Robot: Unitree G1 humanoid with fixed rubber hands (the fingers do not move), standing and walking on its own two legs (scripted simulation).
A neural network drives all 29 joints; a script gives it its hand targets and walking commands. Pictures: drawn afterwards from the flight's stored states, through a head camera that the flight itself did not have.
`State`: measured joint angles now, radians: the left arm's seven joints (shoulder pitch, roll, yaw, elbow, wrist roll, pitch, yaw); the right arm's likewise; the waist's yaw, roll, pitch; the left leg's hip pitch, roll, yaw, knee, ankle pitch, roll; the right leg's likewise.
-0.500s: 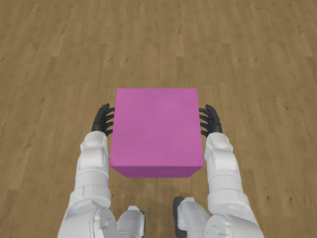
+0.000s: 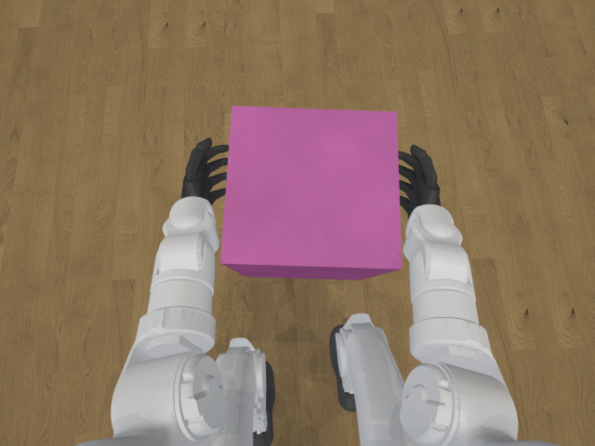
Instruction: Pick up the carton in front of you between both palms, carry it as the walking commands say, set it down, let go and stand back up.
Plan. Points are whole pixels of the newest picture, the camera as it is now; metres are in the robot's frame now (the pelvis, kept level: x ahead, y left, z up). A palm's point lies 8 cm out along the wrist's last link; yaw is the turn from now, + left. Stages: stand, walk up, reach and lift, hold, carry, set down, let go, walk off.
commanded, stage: set down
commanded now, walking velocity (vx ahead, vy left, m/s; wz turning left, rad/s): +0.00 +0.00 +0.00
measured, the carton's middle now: (307, 209) +0.44 -0.05 -0.14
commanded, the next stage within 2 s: none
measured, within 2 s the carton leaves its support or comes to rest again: neither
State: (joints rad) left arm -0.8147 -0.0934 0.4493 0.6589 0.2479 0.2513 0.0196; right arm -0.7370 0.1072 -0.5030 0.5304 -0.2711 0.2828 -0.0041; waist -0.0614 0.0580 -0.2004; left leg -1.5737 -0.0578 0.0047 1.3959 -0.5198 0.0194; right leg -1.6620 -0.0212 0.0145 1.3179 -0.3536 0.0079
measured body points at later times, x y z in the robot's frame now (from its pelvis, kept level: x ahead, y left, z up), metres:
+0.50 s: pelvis -0.03 -0.01 -0.12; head +0.27 -0.03 +0.21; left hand +0.50 +0.07 -0.24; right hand +0.44 -0.23 -0.24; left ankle +0.04 +0.10 -0.57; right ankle +0.10 -0.13 -0.57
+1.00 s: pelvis -0.04 +0.00 -0.21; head +0.32 -0.03 +0.05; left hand +0.53 +0.03 -0.38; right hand +0.46 -0.27 -0.36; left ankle +0.04 +0.10 -0.57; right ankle +0.10 -0.13 -0.57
